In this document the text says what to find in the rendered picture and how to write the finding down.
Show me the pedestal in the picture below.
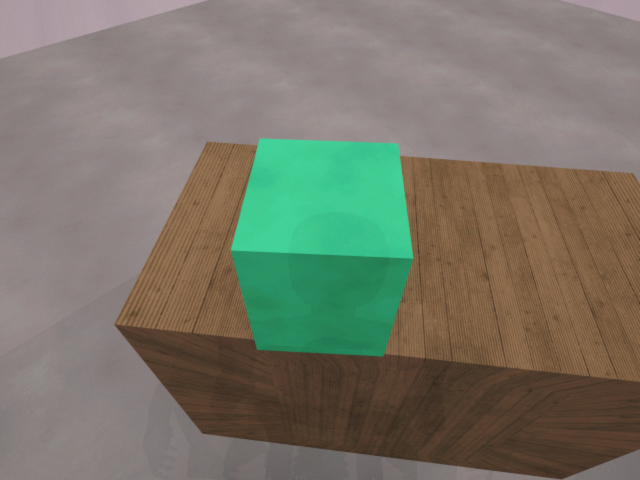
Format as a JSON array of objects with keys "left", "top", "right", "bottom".
[{"left": 114, "top": 142, "right": 640, "bottom": 479}]

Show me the carton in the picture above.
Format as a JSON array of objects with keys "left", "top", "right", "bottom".
[{"left": 231, "top": 138, "right": 413, "bottom": 356}]

